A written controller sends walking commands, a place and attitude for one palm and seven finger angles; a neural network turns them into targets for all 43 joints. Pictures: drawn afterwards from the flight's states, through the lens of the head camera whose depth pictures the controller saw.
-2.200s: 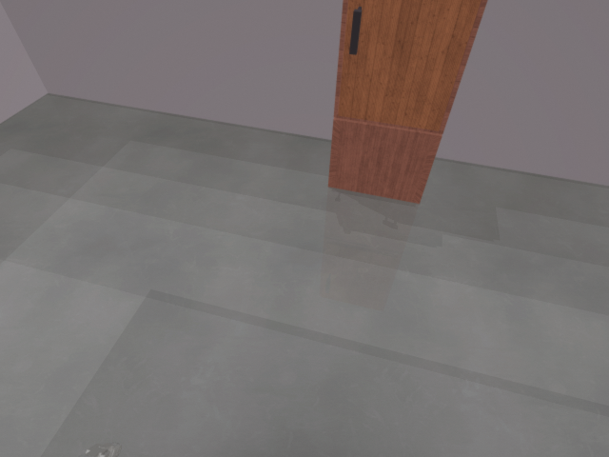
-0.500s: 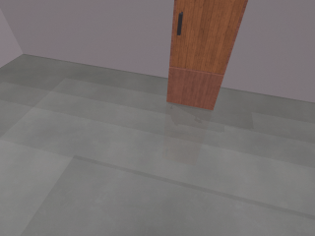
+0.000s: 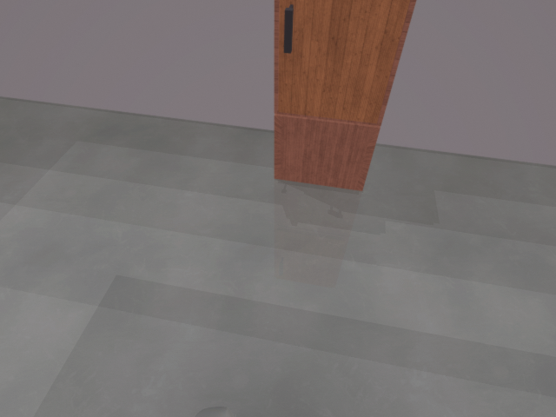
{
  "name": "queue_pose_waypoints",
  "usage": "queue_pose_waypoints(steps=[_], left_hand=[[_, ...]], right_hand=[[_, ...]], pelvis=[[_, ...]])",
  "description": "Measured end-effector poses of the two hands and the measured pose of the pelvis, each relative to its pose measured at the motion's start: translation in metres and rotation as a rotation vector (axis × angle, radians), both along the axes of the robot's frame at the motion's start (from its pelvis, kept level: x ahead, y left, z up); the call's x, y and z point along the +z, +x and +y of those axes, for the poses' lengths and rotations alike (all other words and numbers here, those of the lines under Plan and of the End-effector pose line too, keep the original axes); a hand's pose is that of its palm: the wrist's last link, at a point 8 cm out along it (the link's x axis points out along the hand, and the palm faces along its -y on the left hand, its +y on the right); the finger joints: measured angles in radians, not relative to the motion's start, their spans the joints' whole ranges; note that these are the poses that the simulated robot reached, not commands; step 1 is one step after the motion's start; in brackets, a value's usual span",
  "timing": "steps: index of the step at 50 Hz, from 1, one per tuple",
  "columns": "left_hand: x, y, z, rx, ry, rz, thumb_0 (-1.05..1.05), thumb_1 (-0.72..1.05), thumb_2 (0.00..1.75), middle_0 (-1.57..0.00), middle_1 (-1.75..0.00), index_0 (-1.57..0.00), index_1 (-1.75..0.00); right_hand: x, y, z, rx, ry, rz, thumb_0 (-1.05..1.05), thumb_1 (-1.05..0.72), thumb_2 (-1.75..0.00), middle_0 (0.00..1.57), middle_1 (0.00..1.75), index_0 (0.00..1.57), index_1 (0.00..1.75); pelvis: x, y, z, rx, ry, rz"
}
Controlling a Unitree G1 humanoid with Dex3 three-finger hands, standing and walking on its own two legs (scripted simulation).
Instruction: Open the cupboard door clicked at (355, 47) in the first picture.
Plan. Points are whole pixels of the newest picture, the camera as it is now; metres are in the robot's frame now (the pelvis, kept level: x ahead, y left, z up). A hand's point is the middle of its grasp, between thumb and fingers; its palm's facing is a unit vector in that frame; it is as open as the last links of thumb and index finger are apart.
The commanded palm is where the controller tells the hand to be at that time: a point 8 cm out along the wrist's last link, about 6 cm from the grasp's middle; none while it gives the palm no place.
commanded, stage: walk to a spot facing it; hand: left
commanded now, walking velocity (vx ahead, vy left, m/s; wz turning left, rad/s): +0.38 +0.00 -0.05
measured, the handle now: (289, 28) +1.29 +0.06 +0.02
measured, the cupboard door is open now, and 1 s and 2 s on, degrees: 0 0 0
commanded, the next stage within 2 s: take the last steps up to it in 0.72 s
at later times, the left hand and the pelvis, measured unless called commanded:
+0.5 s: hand (163, 351) +0.25 +0.24 -0.17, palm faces -0.02 -0.98 -0.17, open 7.4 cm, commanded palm none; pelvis +0.22 +0.05 +0.01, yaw -5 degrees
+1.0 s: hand (225, 245) +0.49 +0.16 -0.16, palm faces -0.17 -0.96 -0.21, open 7.2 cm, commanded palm none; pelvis +0.42 -0.01 +0.01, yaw -11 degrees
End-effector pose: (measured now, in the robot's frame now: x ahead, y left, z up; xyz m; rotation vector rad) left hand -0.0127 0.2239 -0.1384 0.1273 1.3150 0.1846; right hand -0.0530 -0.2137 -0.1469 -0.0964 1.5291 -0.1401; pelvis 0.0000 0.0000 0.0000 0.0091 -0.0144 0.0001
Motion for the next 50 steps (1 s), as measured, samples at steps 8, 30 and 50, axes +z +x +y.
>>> queue_pose_waypoints(steps=[8, 30, 50], left_hand=[[0.003, 0.017, -0.008, -0.010, -0.063, 0.177, 0.00, 0.91, 0.90, -0.20, -0.30, -0.20, -0.30], [0.015, 0.346, 0.049, -0.155, -0.016, -0.069, 0.00, 0.91, 0.90, -0.19, -0.30, -0.19, -0.30], [0.008, 0.506, -0.014, -0.244, 0.007, -0.029, -0.01, 0.94, 0.90, -0.20, -0.30, -0.20, -0.30]], right_hand=[[0.021, 0.187, -0.010, 0.030, -0.052, -0.341, 0.01, -0.93, -0.90, 0.20, 0.30, 0.20, 0.30], [0.021, 0.272, 0.029, -0.115, -0.079, -0.161, 0.00, -0.94, -0.90, 0.20, 0.30, 0.20, 0.30], [0.016, 0.447, -0.027, -0.192, -0.070, -0.205, 0.01, -0.92, -0.90, 0.20, 0.30, 0.20, 0.30]], pelvis=[[0.007, 0.067, 0.014, -0.029, -0.010, 0.011], [0.014, 0.260, 0.047, -0.123, 0.004, 0.005], [0.010, 0.422, -0.013, -0.191, -0.025, 0.020]])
